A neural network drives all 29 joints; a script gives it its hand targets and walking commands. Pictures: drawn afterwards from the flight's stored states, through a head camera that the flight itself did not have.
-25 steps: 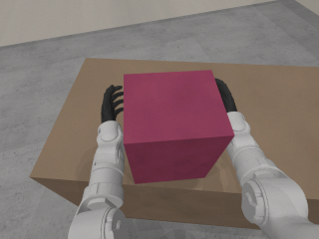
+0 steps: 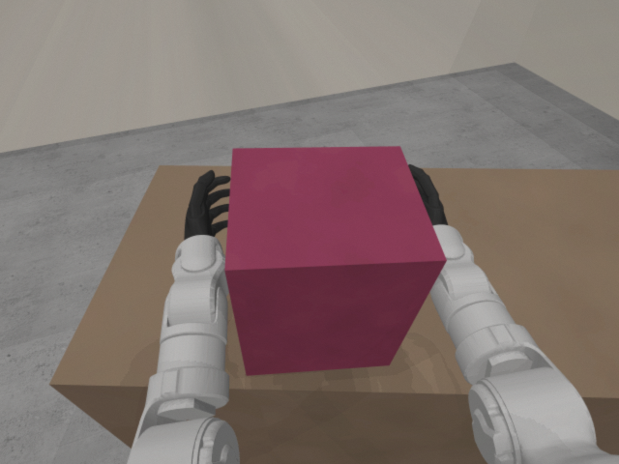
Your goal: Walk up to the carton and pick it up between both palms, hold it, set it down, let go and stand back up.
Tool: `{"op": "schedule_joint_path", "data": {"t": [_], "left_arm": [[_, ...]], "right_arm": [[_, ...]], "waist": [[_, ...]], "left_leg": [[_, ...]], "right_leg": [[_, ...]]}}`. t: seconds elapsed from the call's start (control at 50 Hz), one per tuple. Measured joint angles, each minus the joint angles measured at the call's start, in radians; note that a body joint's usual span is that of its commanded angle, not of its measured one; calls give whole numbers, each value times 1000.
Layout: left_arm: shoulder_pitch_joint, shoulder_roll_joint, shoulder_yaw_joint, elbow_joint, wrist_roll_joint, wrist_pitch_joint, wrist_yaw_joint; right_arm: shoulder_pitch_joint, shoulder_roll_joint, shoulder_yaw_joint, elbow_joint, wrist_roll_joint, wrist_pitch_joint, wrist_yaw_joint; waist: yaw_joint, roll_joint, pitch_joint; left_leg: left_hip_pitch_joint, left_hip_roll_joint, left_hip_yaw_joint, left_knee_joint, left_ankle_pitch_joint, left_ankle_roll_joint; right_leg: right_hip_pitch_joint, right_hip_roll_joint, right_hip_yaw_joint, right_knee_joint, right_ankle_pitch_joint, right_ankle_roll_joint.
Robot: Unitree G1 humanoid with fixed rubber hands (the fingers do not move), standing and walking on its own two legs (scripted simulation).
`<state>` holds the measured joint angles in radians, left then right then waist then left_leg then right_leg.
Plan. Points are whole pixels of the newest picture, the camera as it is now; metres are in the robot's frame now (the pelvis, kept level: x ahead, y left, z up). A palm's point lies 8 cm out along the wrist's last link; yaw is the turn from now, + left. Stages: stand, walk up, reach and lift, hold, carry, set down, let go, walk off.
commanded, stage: reach and lift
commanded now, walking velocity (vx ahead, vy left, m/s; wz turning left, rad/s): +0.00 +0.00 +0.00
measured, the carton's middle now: (318, 267) +0.36 +0.02 +0.08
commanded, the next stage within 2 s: hold in 1.82 s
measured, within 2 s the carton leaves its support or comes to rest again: neither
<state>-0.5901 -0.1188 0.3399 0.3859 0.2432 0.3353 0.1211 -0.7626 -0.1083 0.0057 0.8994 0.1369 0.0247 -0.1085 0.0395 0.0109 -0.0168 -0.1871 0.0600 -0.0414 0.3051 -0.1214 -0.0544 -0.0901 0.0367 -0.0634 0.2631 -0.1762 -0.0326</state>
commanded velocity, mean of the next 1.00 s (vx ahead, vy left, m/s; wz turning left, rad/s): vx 0.00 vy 0.00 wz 0.00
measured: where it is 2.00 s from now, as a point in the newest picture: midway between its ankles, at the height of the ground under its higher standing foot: outside the picture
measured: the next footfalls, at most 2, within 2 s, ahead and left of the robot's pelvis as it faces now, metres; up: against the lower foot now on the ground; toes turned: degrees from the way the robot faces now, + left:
none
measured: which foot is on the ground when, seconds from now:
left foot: down 0.00-1.00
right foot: down 0.00-1.00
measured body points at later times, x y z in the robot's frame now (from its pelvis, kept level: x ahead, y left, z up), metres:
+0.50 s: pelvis -0.02 +0.02 +0.00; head -0.04 +0.04 +0.45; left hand +0.37 +0.16 +0.18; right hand +0.38 -0.13 +0.16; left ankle +0.03 +0.15 -0.75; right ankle -0.02 -0.09 -0.75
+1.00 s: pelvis -0.01 +0.03 +0.00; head -0.05 +0.05 +0.45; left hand +0.39 +0.16 +0.20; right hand +0.39 -0.13 +0.19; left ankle +0.03 +0.15 -0.75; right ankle -0.02 -0.09 -0.75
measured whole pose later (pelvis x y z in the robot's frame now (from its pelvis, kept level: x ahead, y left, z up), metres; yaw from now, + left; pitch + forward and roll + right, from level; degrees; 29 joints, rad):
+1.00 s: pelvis -0.01 +0.03 +0.00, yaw -1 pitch -5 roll +0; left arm -0.70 -0.05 0.30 0.29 0.27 0.61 0.06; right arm -0.80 -0.11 -0.02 0.73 0.21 0.28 -0.16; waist -0.06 -0.04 -0.01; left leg -0.09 0.02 -0.01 0.30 -0.12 -0.02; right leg 0.00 0.00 -0.03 0.26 -0.17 0.01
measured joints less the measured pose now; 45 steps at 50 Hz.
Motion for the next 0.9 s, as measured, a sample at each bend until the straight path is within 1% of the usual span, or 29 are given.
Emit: {"op": "schedule_joint_path", "data": {"t": [0.16,0.28,0.4,0.54,0.66,0.8,0.9], "left_arm": [[25,25,-49,-114,-8,93,-4],[20,28,-70,-169,14,168,-8],[7,24,-80,-213,33,227,-14],[-56,25,-56,-176,45,264,-28],[-94,35,-33,-124,39,264,-39],[-121,54,-19,-70,28,254,-52],[-127,66,-29,-64,27,257,-56]], "right_arm": [[27,1,29,-104,56,64,-25],[37,-9,41,-153,72,115,-31],[47,-14,35,-195,87,148,-31],[19,-10,0,-182,69,187,-26],[-10,-1,-28,-165,45,214,-27],[-35,17,-63,-138,21,228,-30],[-42,14,-58,-142,33,238,-38]], "waist": [[-45,-26,23],[-65,-44,26],[-80,-46,32],[-74,-38,32],[-66,-34,20],[-76,-43,5],[-89,-48,-1]], "left_leg": [[32,-11,-4,10,-5,7],[55,-16,12,2,1,14],[70,-19,25,2,5,21],[70,-23,39,-3,18,30],[64,-25,42,-7,25,34],[76,-30,34,-23,31,35],[85,-33,32,-18,20,37]], "right_leg": [[41,-11,-5,-3,0,11],[56,-17,11,-8,9,19],[66,-21,24,-6,17,25],[49,-27,37,15,20,29],[36,-29,40,25,22,31],[52,-34,31,9,23,33],[67,-36,29,2,17,36]]}}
